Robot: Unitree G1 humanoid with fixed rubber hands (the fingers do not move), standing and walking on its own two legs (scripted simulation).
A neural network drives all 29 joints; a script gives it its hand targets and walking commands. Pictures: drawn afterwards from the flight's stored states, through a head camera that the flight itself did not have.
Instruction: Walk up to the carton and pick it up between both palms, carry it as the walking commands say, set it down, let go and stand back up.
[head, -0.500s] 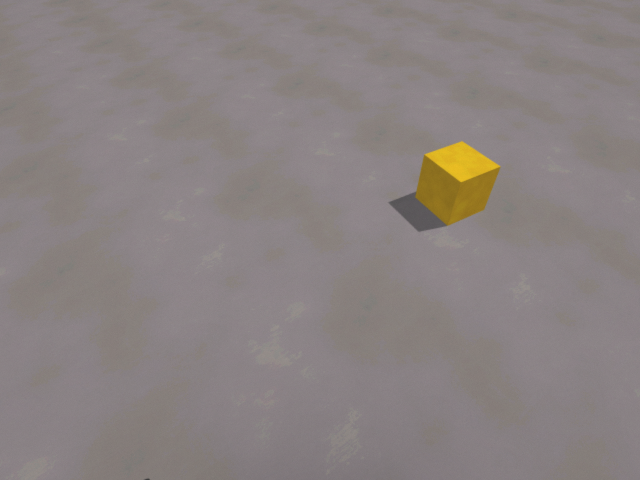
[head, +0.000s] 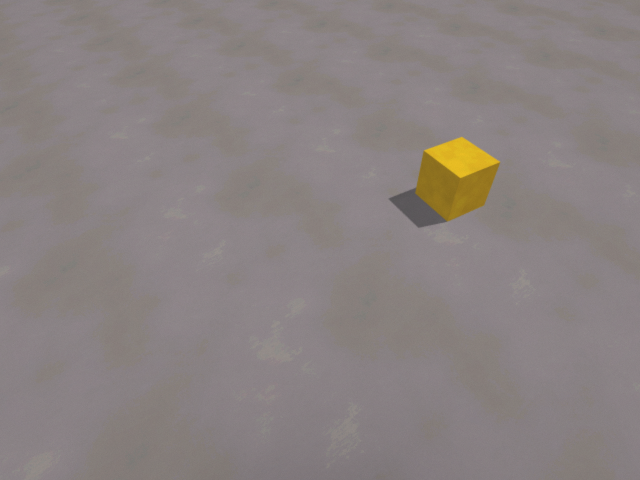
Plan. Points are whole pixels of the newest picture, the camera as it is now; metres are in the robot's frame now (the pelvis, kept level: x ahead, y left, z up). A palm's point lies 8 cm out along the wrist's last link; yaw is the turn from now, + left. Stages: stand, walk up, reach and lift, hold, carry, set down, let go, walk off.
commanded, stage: stand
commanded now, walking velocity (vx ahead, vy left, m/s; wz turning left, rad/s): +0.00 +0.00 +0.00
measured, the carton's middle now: (454, 178) +1.48 -0.60 -0.63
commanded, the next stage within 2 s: walk up in 0.38 s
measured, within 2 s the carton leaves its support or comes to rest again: neither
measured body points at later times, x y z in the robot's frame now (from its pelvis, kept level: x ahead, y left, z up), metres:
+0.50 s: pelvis -0.01 +0.00 +0.01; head +0.00 -0.01 +0.45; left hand +0.09 +0.28 -0.12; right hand +0.07 -0.29 -0.13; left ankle +0.03 +0.13 -0.72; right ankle +0.02 -0.10 -0.72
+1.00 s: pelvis +0.04 -0.08 +0.00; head +0.06 -0.09 +0.45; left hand +0.20 +0.16 -0.12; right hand +0.05 -0.38 -0.14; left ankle +0.03 +0.13 -0.72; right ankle +0.00 -0.21 -0.72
